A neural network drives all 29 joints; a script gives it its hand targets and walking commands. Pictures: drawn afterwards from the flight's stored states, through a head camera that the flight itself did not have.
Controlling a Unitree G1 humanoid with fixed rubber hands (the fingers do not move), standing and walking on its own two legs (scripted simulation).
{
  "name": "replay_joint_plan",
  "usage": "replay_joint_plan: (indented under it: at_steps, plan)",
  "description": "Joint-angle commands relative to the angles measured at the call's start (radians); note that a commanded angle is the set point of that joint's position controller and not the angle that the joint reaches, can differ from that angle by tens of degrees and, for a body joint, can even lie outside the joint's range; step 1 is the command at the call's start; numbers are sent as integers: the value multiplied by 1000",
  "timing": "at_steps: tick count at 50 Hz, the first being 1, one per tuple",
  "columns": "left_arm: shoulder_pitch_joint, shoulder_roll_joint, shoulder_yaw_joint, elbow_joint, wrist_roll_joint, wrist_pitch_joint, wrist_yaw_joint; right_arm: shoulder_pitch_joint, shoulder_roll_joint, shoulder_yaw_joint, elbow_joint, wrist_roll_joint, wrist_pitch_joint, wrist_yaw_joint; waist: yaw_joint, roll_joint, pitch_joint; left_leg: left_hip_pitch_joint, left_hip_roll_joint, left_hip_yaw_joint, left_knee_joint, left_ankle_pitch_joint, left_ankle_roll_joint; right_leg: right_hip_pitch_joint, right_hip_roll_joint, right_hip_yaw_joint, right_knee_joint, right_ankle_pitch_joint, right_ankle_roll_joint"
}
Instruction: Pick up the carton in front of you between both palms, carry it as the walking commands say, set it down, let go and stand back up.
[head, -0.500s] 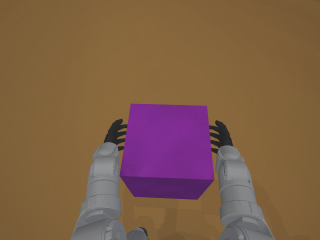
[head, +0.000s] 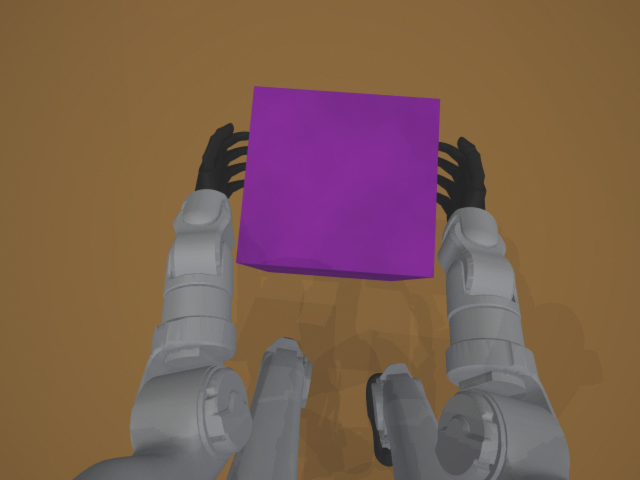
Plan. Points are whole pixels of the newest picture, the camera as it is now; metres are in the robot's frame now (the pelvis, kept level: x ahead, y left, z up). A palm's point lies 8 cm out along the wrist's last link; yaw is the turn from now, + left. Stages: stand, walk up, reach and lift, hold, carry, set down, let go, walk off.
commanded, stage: set down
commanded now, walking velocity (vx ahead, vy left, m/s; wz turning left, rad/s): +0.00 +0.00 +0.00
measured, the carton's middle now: (336, 203) +0.46 +0.05 -0.15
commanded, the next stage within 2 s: none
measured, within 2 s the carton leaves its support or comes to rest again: rests again in 1.58 s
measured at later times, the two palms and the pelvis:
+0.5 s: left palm (230, 201) +0.47 +0.22 -0.23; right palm (414, 209) +0.49 -0.08 -0.22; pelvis -0.02 -0.01 -0.12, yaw -3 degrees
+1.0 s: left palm (235, 211) +0.49 +0.24 -0.38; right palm (384, 216) +0.52 -0.06 -0.37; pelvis -0.03 -0.01 -0.21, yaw -6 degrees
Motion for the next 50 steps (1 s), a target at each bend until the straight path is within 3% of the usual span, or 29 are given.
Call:
replay_joint_plan:
  at_steps: [1, 6, 12, 31, 47, 50]
  plan:
    - [-522, -895, -515, 96, -109, 22, -217, -624, 830, 529, 130, 73, 33, 260, 28, 131, -828, 769, -68, 104, -48, 54, -5, -41, 105, -177, -60, 19, -30]
    - [-613, -898, -508, 116, -122, 27, -201, -710, 828, 481, 177, 81, 35, 263, 27, 162, -898, 712, -71, 112, 42, 76, -13, -173, 114, -189, 37, 17, -34]
    - [-691, -861, -511, 123, -145, 11, -184, -792, 812, 487, 190, 116, 23, 235, 47, 165, -986, 618, -75, 143, 157, 138, -19, -244, 126, -203, 143, 40, -26]
    - [-869, -640, -437, 165, -201, -25, -213, -1015, 707, 534, 183, 182, -13, 106, 133, 48, -1028, 258, -62, 215, 454, 224, -22, -252, 147, -220, 403, 100, 7]
    - [-1094, -504, -450, 224, -264, -40, -204, -1223, 571, 541, 235, 265, -22, 96, 165, 77, -950, 245, -28, 208, 646, 244, -27, -390, 141, -247, 622, 49, -4]
    - [-1141, -479, -432, 210, -283, -52, -211, -1253, 555, 550, 257, 278, -28, 105, 188, 20, -865, 124, -29, 204, 669, 227, -17, -381, 138, -240, 661, 55, -9]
